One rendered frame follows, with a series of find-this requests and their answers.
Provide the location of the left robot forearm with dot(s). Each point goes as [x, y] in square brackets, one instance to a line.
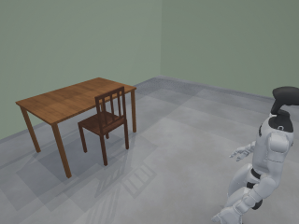
[257, 193]

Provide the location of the robot left hand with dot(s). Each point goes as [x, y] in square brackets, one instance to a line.
[228, 214]

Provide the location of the chair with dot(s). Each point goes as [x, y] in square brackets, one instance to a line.
[104, 122]

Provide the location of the right robot forearm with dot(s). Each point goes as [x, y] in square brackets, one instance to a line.
[250, 147]

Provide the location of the robot right hand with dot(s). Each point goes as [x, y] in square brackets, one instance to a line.
[243, 153]

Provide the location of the table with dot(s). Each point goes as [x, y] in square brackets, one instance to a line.
[65, 103]

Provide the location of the left robot upper arm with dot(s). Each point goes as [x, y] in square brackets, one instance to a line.
[277, 148]

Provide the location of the robot left thigh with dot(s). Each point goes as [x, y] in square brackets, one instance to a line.
[238, 195]

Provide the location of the robot right thigh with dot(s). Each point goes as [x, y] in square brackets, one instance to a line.
[238, 180]

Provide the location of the robot thigh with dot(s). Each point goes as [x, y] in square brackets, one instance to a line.
[238, 180]
[238, 195]

